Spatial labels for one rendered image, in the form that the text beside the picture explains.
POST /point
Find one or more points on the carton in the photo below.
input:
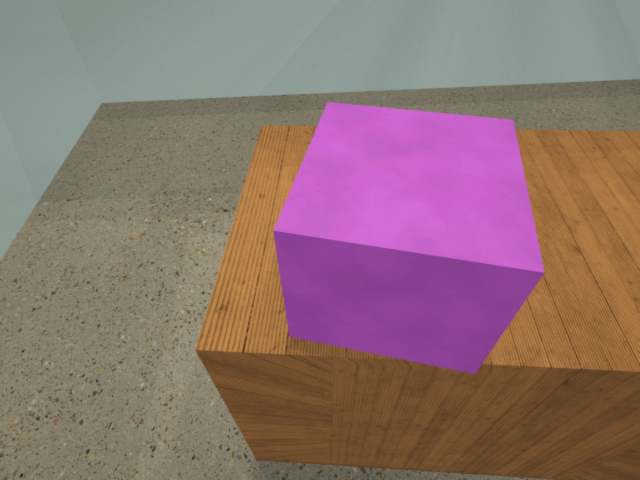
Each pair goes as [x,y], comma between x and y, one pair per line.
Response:
[408,234]

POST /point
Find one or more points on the pedestal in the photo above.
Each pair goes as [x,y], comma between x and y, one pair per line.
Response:
[558,396]

